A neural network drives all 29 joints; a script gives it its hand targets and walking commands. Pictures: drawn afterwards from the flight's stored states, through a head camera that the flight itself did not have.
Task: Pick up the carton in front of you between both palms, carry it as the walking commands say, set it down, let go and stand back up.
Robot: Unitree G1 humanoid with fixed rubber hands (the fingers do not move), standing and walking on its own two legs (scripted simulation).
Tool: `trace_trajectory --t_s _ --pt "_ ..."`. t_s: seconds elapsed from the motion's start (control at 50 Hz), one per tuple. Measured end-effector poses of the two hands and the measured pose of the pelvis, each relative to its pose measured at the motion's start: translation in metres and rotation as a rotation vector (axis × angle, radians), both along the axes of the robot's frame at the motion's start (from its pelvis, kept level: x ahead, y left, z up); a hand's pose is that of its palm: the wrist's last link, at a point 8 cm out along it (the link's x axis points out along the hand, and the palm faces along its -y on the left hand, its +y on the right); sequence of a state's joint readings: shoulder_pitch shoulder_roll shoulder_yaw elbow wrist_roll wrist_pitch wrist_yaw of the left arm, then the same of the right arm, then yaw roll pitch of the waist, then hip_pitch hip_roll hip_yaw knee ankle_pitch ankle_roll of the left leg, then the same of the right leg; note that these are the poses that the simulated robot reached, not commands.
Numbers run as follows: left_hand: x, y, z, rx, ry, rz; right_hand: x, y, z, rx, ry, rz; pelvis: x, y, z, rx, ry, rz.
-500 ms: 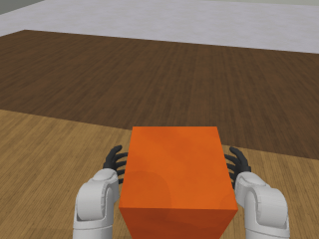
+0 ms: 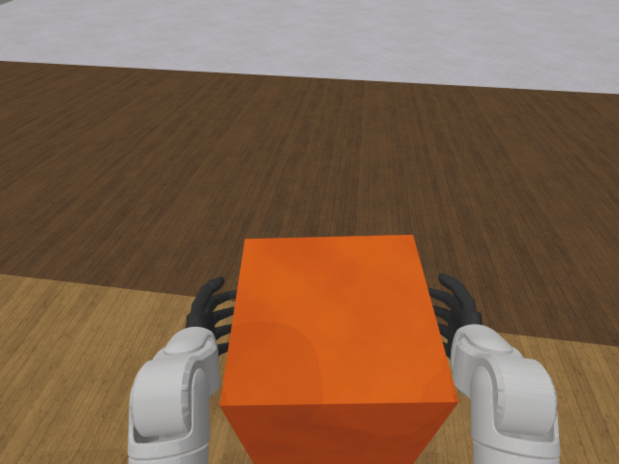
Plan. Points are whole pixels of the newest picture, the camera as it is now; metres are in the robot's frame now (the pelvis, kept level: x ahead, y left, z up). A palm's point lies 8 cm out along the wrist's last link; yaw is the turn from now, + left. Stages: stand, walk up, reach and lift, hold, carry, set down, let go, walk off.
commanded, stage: carry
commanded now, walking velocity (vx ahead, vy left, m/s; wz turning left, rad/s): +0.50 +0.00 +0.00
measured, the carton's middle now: (331, 357) +0.28 -0.01 +0.02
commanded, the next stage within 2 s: none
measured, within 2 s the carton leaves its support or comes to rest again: neither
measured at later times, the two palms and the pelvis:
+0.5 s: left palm (233, 166) +0.60 +0.15 +0.10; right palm (400, 163) +0.60 -0.15 +0.10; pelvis +0.35 +0.00 +0.00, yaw +1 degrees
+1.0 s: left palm (245, 75) +0.98 +0.16 +0.11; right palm (366, 74) +0.98 -0.14 +0.11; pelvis +0.68 +0.01 +0.00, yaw +1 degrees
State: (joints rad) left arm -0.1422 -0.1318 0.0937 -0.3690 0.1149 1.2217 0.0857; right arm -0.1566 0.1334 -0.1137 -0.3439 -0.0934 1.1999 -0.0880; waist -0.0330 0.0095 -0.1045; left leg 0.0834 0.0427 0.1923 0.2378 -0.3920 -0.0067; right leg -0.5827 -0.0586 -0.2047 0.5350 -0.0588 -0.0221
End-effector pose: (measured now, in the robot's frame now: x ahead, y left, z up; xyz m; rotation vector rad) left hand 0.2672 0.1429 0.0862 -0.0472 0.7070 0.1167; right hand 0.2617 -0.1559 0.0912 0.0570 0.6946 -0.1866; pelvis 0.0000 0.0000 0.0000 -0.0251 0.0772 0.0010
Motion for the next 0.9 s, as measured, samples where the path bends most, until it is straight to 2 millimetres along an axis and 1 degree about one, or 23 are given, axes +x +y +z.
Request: trace_trajectory --t_s 0.06,0.08,0.12,0.16,0.2,0.26,0.36,0.42,0.48,0.52,0.56,0.58,0.64,0.7,0.74,0.8,0.9 --pt "0.044 -0.006 -0.015 0.016 -0.003 0.029 0.053 -0.006 -0.020 0.011 -0.003 0.033 0.051 -0.013 -0.018 0.001 -0.023 0.020" --pt "0.057 -0.007 -0.020 0.024 0.011 0.038 0.069 -0.007 -0.026 0.021 0.011 0.041 0.065 -0.017 -0.020 -0.007 -0.024 0.025" --pt "0.078 -0.008 -0.028 0.025 0.060 0.059 0.096 -0.008 -0.035 0.022 0.060 0.062 0.087 -0.023 -0.015 -0.001 -0.019 0.040" --pt "0.094 -0.008 -0.030 0.023 0.104 0.080 0.119 -0.008 -0.037 0.017 0.103 0.086 0.109 -0.028 -0.006 0.014 -0.014 0.051" --pt "0.112 -0.008 -0.027 0.026 0.123 0.096 0.142 -0.007 -0.035 0.015 0.121 0.105 0.131 -0.031 0.004 0.027 -0.008 0.054" --pt "0.146 -0.007 -0.017 0.031 0.111 0.107 0.178 -0.006 -0.027 0.016 0.109 0.120 0.168 -0.032 0.013 0.045 0.000 0.048" --pt "0.215 -0.007 0.001 0.034 0.050 0.086 0.240 -0.007 -0.010 0.013 0.049 0.103 0.236 -0.026 0.019 0.056 0.002 0.035" --pt "0.263 -0.005 0.010 0.031 0.001 0.062 0.280 -0.005 0.000 0.012 0.000 0.077 0.280 -0.019 0.015 0.051 -0.004 0.029" --pt "0.315 0.002 0.014 0.021 -0.043 0.043 0.327 0.002 0.006 0.006 -0.044 0.055 0.328 -0.008 0.006 0.040 -0.011 0.023" --pt "0.351 0.009 0.010 0.010 -0.064 0.035 0.360 0.008 0.006 -0.002 -0.065 0.044 0.362 0.001 -0.003 0.035 -0.018 0.012" --pt "0.389 0.016 0.002 -0.004 -0.079 0.027 0.395 0.016 0.002 -0.013 -0.079 0.033 0.397 0.010 -0.016 0.038 -0.031 0.000" --pt "0.406 0.020 -0.003 -0.016 -0.068 0.026 0.411 0.020 -0.001 -0.021 -0.069 0.030 0.411 0.014 -0.018 0.050 -0.031 -0.006" --pt "0.448 0.026 -0.010 -0.024 0.008 0.015 0.449 0.026 -0.008 -0.016 0.008 0.009 0.444 0.024 -0.010 0.036 -0.021 -0.024" --pt "0.484 0.028 -0.009 -0.019 0.059 -0.005 0.479 0.028 -0.007 -0.013 0.059 -0.011 0.477 0.031 0.004 0.017 -0.011 -0.032" --pt "0.509 0.029 -0.004 -0.020 0.062 -0.013 0.502 0.029 -0.002 -0.016 0.061 -0.018 0.501 0.033 0.011 0.005 -0.006 -0.028" --pt "0.548 0.030 0.005 -0.024 0.035 -0.011 0.541 0.031 0.009 -0.019 0.035 -0.016 0.538 0.033 0.017 -0.006 -0.001 -0.018" --pt "0.618 0.030 0.019 -0.027 -0.027 0.021 0.620 0.030 0.023 -0.010 -0.027 0.007 0.606 0.026 0.016 -0.001 -0.002 -0.005"
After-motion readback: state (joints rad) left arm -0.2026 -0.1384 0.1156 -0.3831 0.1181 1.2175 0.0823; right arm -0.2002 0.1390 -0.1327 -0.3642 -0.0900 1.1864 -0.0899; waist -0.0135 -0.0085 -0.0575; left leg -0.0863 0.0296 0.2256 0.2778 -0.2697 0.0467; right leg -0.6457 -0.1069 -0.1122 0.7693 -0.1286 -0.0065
